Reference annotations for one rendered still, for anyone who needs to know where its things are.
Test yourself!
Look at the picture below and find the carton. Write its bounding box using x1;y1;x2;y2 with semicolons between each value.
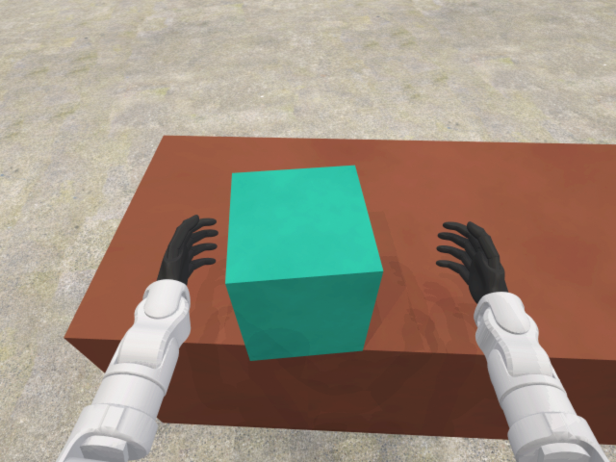
225;166;383;361

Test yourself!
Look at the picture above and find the robot left hand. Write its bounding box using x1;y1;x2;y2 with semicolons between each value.
157;215;218;286

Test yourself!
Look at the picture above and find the robot right hand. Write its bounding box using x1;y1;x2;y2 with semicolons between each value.
436;221;508;304

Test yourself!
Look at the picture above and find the pedestal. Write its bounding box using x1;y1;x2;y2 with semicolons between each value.
64;136;616;445

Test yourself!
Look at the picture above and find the left robot forearm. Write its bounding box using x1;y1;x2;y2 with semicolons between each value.
56;279;191;462

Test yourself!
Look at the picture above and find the right robot forearm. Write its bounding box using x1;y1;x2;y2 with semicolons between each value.
474;292;609;462

